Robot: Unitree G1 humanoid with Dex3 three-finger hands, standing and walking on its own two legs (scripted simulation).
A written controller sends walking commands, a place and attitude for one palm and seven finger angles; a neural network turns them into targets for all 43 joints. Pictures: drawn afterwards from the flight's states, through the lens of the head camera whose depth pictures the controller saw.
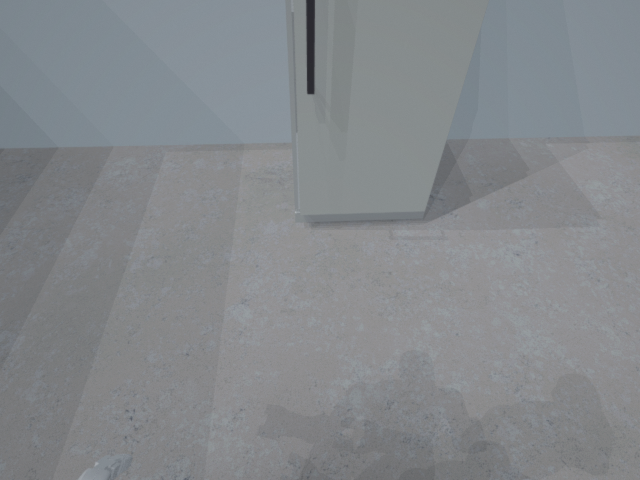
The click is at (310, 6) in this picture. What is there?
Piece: fridge door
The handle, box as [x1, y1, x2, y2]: [306, 0, 314, 93]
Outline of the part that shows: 306,0 307,93 313,93 314,0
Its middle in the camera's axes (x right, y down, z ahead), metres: -0.03 -0.61 +1.02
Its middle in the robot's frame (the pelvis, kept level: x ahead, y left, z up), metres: +1.19 +0.09 +0.12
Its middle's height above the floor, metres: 0.89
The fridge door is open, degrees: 0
